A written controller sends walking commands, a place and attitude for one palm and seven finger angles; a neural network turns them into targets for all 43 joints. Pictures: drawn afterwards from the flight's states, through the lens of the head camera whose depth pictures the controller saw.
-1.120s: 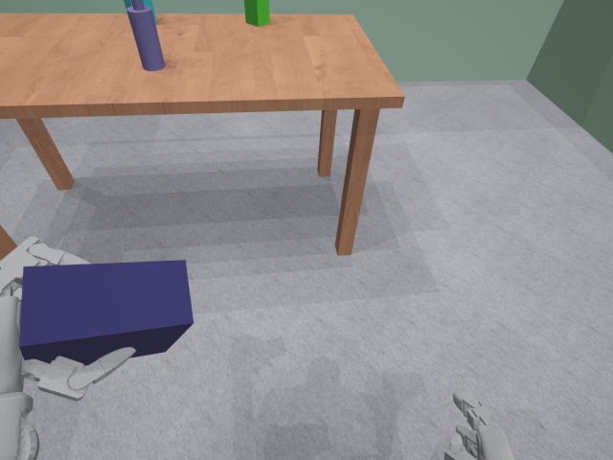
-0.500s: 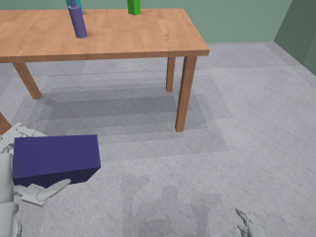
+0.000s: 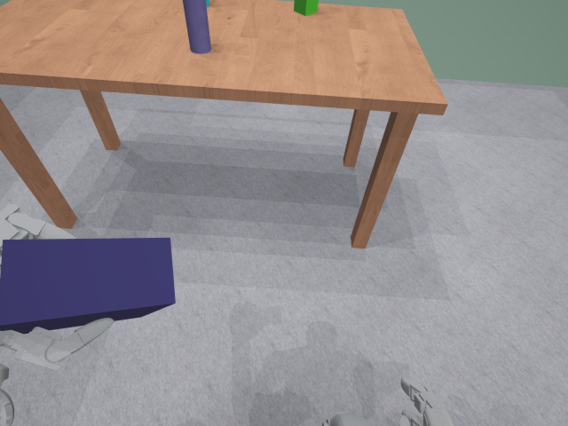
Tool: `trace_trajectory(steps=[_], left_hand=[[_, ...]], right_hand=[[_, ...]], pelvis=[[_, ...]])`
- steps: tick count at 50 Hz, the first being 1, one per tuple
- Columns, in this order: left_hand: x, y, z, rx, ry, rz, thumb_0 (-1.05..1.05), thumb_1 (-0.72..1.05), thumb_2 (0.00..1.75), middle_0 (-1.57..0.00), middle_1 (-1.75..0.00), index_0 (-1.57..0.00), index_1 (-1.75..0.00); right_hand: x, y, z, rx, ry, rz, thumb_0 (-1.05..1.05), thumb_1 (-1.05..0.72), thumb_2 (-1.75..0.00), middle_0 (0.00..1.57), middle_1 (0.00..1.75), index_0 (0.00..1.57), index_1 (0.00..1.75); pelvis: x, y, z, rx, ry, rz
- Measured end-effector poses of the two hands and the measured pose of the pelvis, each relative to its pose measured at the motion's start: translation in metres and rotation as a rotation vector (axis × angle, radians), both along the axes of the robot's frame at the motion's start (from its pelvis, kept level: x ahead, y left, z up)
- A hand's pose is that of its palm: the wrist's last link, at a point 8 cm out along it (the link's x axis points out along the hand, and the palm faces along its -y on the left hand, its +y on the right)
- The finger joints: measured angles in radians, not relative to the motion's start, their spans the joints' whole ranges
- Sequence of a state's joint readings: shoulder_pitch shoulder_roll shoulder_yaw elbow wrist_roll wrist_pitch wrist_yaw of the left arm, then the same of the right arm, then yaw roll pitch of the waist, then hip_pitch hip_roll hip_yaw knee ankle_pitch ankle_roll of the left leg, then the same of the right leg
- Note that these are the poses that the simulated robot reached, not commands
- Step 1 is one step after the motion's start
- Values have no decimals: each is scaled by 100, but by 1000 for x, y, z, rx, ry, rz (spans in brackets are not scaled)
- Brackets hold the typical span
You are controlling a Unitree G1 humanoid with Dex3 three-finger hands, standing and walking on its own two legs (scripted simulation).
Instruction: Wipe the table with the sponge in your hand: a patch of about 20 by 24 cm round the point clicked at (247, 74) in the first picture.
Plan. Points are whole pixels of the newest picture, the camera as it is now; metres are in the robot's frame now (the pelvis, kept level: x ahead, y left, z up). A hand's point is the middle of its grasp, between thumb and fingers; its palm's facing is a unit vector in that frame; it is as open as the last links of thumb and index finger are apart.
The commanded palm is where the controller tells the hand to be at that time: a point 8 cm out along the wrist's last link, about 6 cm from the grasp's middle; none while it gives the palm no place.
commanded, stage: walk to a spot facing it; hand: left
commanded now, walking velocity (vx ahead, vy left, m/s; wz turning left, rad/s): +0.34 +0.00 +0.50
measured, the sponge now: (112, 285) +0.23 +0.19 +0.15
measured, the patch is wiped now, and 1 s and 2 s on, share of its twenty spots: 0.00 0.00 0.00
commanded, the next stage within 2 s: none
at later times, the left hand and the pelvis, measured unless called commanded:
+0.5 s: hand (106, 244) +0.26 +0.20 +0.18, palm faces +0.57 -0.63 -0.52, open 10.5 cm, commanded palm +0.20 +0.23 +0.18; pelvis +0.13 -0.08 +0.01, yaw +17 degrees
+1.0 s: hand (91, 258) +0.24 +0.20 +0.19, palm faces +0.73 -0.46 -0.51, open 10.5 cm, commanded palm +0.18 +0.21 +0.18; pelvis +0.19 -0.11 +0.00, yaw +32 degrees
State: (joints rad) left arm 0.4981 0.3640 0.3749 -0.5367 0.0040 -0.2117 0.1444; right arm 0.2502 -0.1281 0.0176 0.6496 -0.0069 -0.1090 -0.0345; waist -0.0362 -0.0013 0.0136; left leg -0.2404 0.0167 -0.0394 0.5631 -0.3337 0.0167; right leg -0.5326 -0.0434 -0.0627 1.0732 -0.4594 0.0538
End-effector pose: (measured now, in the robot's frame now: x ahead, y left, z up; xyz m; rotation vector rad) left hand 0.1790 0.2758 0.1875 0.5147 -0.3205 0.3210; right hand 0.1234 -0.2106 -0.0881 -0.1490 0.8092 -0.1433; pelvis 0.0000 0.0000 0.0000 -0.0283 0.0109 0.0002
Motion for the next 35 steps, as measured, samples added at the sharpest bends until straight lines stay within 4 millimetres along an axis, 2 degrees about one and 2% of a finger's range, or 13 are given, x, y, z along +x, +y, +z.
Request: trace_trajectory(steps=[5, 9, 12, 17, 21, 27, 31, 35], left_hand=[[9, -15, 5, 37, 54, 45, -1, -52, 98, -69, -134, -70, -134], [22, -28, 0, 75, 77, 131, -1, -52, 98, -69, -134, -70, -134], [31, -39, -6, 49, 64, 187, -1, -52, 98, -69, -134, -70, -134], [35, -53, -2, 32, 94, 239, -1, -52, 98, -69, -134, -70, -134], [36, -56, 8, 56, 118, 283, -1, -52, 98, -69, -134, -70, -134], [39, -48, 13, 47, 101, 372, -1, -52, 98, -69, -134, -70, -134], [43, -38, 9, 22, 65, 415, -1, -52, 98, -69, -134, -70, -134], [53, -24, 1, 19, -16, 404, -1, -52, 98, -69, -134, -71, -134]], right_hand=[[40, -8, -3, 22, -7, 59, 2, -90, -90, 20, 30, 21, 30], [80, -29, -20, 24, -12, 109, 1, -90, -90, 20, 30, 21, 30], [113, -49, -31, -7, 12, 159, 2, -90, -90, 20, 30, 21, 30], [165, -75, -13, -63, 6, 198, 2, -91, -90, 20, 30, 21, 30], [203, -84, 6, -98, -25, 235, 2, -91, -90, 20, 29, 20, 30], [250, -70, 17, -118, -54, 316, 2, -91, -90, 20, 29, 20, 30], [272, -45, 17, -110, -60, 364, 2, -91, -90, 20, 29, 20, 30], [290, -15, 8, -82, -115, 379, 2, -91, -90, 20, 29, 20, 30]], pelvis=[[28, -20, 3, 5, 6, 36], [54, -44, -8, 22, -5, 84], [67, -58, -14, 27, -24, 147], [90, -73, -3, 63, -23, 209], [109, -82, 5, 86, -10, 256], [134, -83, 8, 102, 9, 311], [150, -76, 3, 102, 19, 333], [162, -62, -16, 83, 8, 345]])
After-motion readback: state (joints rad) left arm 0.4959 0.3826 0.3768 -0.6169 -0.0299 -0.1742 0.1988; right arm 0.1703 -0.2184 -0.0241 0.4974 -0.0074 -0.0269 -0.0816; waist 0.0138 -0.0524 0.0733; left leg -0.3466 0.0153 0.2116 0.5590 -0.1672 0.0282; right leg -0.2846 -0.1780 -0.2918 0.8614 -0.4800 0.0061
